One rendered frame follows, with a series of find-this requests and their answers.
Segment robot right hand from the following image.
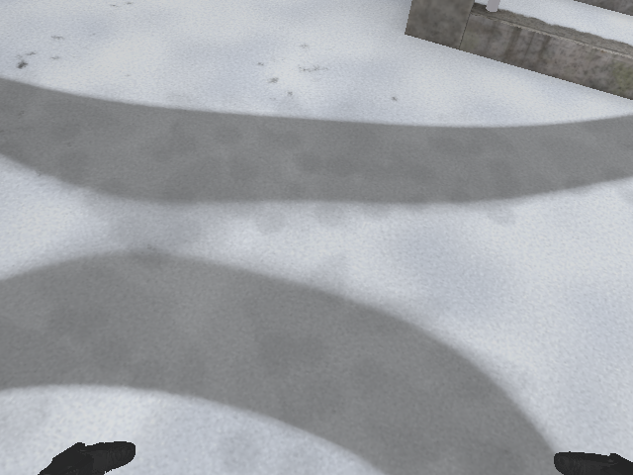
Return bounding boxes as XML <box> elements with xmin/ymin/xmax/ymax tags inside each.
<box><xmin>554</xmin><ymin>451</ymin><xmax>633</xmax><ymax>475</ymax></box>

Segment robot left hand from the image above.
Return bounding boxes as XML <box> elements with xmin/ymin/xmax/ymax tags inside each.
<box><xmin>38</xmin><ymin>441</ymin><xmax>136</xmax><ymax>475</ymax></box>

